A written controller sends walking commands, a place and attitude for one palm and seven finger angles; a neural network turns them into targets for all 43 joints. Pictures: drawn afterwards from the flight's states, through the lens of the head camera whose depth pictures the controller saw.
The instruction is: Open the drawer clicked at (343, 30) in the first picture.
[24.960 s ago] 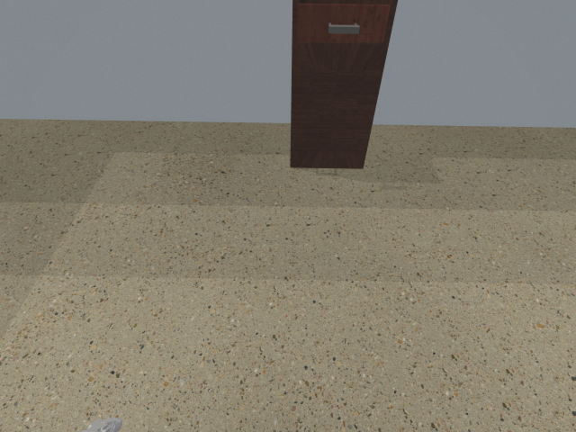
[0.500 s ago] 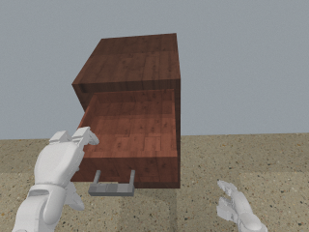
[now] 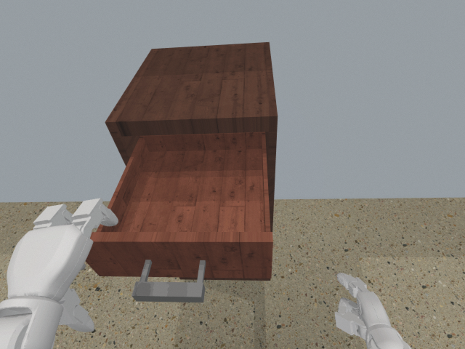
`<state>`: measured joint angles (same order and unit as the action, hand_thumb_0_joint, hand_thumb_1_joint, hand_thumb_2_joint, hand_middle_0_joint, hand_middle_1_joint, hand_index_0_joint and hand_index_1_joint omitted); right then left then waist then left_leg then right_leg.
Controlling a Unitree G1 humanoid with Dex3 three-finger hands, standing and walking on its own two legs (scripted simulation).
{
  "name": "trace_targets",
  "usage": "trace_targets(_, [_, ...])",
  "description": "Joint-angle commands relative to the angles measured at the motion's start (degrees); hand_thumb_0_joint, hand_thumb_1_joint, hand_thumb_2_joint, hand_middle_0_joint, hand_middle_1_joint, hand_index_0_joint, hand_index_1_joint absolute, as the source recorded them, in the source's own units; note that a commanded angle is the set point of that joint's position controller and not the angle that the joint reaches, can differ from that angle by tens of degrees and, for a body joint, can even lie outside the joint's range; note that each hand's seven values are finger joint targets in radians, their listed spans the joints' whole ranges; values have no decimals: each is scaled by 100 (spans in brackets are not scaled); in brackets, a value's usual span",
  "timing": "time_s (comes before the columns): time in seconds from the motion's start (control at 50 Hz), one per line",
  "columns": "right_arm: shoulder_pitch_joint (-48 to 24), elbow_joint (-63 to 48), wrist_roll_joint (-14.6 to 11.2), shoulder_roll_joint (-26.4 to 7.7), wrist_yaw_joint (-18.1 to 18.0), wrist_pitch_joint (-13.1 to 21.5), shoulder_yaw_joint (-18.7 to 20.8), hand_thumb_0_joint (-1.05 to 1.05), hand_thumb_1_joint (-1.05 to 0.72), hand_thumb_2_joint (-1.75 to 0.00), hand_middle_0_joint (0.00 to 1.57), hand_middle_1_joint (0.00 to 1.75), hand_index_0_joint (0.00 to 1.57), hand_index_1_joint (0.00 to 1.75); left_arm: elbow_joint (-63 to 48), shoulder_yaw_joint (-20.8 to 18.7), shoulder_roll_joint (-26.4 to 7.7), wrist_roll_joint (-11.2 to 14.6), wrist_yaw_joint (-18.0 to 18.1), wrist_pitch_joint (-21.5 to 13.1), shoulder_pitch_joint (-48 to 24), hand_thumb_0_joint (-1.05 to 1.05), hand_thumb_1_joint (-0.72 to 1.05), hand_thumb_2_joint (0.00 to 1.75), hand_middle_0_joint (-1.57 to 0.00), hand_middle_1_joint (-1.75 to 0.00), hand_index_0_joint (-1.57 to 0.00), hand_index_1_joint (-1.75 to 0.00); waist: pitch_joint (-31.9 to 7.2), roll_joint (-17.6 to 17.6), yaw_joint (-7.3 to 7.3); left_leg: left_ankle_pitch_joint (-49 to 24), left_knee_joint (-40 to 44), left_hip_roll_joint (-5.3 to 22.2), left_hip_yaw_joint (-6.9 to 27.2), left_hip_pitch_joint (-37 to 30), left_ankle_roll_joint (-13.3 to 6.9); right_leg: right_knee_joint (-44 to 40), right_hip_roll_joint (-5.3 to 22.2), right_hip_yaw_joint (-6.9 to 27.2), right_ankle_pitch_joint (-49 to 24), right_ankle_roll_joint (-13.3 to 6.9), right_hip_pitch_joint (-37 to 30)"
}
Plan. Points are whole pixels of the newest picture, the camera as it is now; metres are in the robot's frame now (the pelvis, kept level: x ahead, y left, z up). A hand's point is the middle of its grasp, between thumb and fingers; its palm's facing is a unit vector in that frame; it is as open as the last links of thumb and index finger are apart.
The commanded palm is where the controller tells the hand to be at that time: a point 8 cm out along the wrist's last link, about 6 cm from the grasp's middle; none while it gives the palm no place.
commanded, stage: draw the hand back to the body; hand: left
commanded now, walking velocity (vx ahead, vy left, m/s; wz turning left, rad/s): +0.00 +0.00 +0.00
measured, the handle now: (172, 278) +0.23 +0.16 -0.01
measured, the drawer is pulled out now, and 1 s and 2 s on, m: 0.30 0.30 0.30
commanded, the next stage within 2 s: step back with the hand held close in 0.98 s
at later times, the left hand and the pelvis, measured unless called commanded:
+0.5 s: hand (101, 243) +0.20 +0.22 +0.15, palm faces +0.33 -0.85 -0.42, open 11.1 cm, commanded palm +0.15 +0.26 +0.18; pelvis +0.02 -0.01 +0.00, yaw +1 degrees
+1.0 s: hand (95, 248) +0.19 +0.22 +0.16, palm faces +0.39 -0.82 -0.42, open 7.6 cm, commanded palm +0.14 +0.26 +0.18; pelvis +0.02 -0.02 +0.00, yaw +1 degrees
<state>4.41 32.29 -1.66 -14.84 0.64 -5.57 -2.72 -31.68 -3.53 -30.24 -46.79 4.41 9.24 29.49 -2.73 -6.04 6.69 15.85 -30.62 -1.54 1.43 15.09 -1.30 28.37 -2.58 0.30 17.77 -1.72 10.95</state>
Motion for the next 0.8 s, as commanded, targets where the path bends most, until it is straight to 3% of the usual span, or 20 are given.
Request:
trace_targets(0.0, [-505, -1169, 8, -168, -266, 986, 203, 0, -90, -90, 20, 30, 20, 30, -844, -858, 598, 4391, 230, -1001, -241, 0, -43, 33, -29, -115, -29, -115, -163, 1103, -488, -886, 338, 380, 77, -1214, -139, -443, 164, -202, -966, 48, 255])
trace_targets(0.02, [-607, -1113, 19, -158, -295, 1124, 154, 0, -90, -90, 20, 30, 20, 30, -701, -899, 611, 4424, 260, -1106, -17, 0, -40, 34, -29, -113, -29, -113, 79, 937, -447, -673, 425, 359, 126, -1102, -95, -495, 120, -169, -695, 19, 353])
trace_targets(0.04, [-392, -1080, 65, -202, -389, 1126, 161, 0, -90, -90, 20, 30, 20, 30, -990, -1113, 503, 4703, 293, -1242, -17, 0, -36, 36, -29, -111, -29, -111, -167, 1053, -401, -835, 516, 337, 150, -1086, -76, -559, 201, -264, -788, 31, 146])
trace_targets(0.06, [-427, -1100, 71, -227, -459, 1224, 162, 0, -90, -90, 20, 30, 20, 30, -1474, -1165, 344, 4789, 326, -1383, -393, 0, -32, 37, -29, -109, -29, -109, -298, 889, -403, -994, 520, 349, 143, -1164, -60, -553, 276, -193, -924, 59, 73])
trace_targets(0.1, [-332, -1056, 137, -233, -540, 1441, 151, 0, -90, -90, 20, 30, 20, 30, -1902, -1374, 111, 4837, 449, -1594, -630, 0, -26, 40, -28, -104, -28, -104, -504, 373, -356, -1194, 526, 301, 123, -1160, -26, -528, 345, -151, -1137, 42, -92])
trace_targets(0.12, [-340, -930, 155, -262, -564, 1526, 134, 0, -90, -90, 20, 30, 20, 30, -1902, -1585, -93, 4851, 516, -1598, -563, 0, -22, 42, -28, -102, -28, -102, -451, -116, -308, -1253, 534, 303, 136, -1092, 20, -548, 339, -99, -1136, -1, -126])
trace_targets(0.14, [-224, -902, 180, -173, -550, 1565, 91, 0, -90, -90, 20, 30, 20, 30, -1841, -1387, 205, 4860, 507, -1633, -344, 0, -18, 43, -28, -100, -28, -100, -347, -245, -330, -1422, 554, 264, 146, -1028, 34, -524, 347, -166, -1294, -31, -155])
trace_targets(0.2, [-165, -791, 139, -178, -474, 1607, 118, 0, -90, -90, 20, 30, 20, 30, -1636, -1422, 286, 4934, 446, -1641, -193, 0, -8, 48, -27, -93, -27, -93, -148, -465, -346, -1916, 531, 332, 156, -1004, 114, -525, 357, -200, -1644, -48, -191])
trace_targets(0.24, [-150, -685, 155, -175, -437, 1576, 155, 0, -90, -90, 20, 30, 20, 30, -1228, -1398, 461, 4954, 385, -1628, 29, 0, -1, 51, -26, -88, -26, -88, 62, -148, -362, -2081, 520, 337, 164, -897, 114, -562, 325, -281, -1845, -32, -181])
trace_targets(0.3, [-221, -714, 120, -203, -414, 1453, 261, 0, -90, -90, 20, 30, 20, 30, -1028, -1501, 470, 5035, 294, -1624, 219, 0, 9, 55, -26, -82, -26, -82, -147, 564, -356, -2149, 492, 372, 104, -945, 62, -555, 346, -271, -2143, 36, -299])
trace_targets(0.36, [-284, -737, 86, -230, -421, 1348, 321, 0, -90, -90, 20, 30, 20, 30, -998, -1585, 415, 5059, 245, -1657, 266, 0, 20, 60, -25, -75, -25, -75, -290, 723, -357, -2102, 477, 355, 48, -988, 34, -593, 364, -239, -2275, 65, -354])
trace_targets(0.4, [-301, -744, 83, -233, -450, 1337, 341, 0, -90, -90, 20, 30, 20, 30, -1151, -1692, 292, 5053, 259, -1706, 214, 0, 27, 63, -25, -70, -25, -70, -486, 629, -363, -2042, 454, 327, 4, -1078, 20, -619, 390, -209, -2314, 82, -386])
trace_targets(0.42, [-354, -737, 77, -241, -472, 1356, 334, 0, -90, -90, 20, 30, 20, 30, -1238, -1755, 202, 5055, 275, -1708, 138, 0, 31, 64, -24, -68, -24, -68, -498, 275, -347, -2038, 445, 296, -27, -1114, 31, -662, 390, -166, -2288, 63, -381])
trace_targets(0.46, [-283, -720, 70, -217, -485, 1362, 321, 0, -90, -90, 20, 30, 20, 30, -1258, -1818, 148, 5044, 317, -1721, 187, 0, 37, 68, -24, -64, -24, -64, -532, 113, -351, -2025, 467, 283, 0, -1105, 49, -654, 400, -192, -2226, 59, -391])
trace_targets(0.6, [-294, -656, 38, -239, -548, 1305, 371, 0, -90, -90, 20, 30, 20, 30, -871, -1902, 166, 5082, 353, -1662, 133, 0, 62, 78, -22, -48, -22, -48, -279, 535, -396, -1928, 455, 271, -24, -1119, 8, -726, 392, -194, -2301, 107, -253])
trace_targets(0.74, [-326, -615, 58, -263, -552, 1258, 369, 0, -90, -90, 20, 30, 20, 30, -660, -1775, 280, 5084, 318, -1686, -11, 0, 87, 88, -20, -32, -20, -32, -78, 278, -409, -1658, 510, 230, -21, -1141, -12, -869, 377, -185, -1962, 100, -100])
trace_targets(0.78, [-333, -649, 58, -263, -539, 1285, 364, 0, -90, -90, 20, 30, 20, 30, -781, -1837, 185, 5085, 328, -1690, 1, 0, 90, 90, -20, -30, -20, -30, -248, 350, -370, -1751, 506, 234, -5, -1171, -18, -819, 379, -184, -2044, 98, -198])
